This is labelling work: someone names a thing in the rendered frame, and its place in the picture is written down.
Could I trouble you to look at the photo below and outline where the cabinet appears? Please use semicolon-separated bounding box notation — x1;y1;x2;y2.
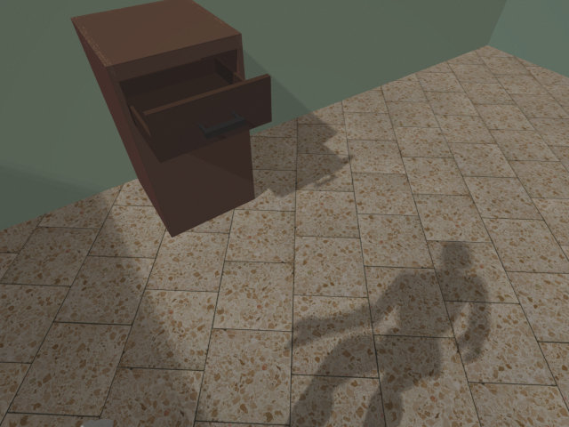
70;0;255;238

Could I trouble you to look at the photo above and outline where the drawer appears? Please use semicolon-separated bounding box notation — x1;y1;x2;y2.
119;56;272;163

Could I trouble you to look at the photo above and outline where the handle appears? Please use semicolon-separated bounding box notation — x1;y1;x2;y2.
197;111;246;140

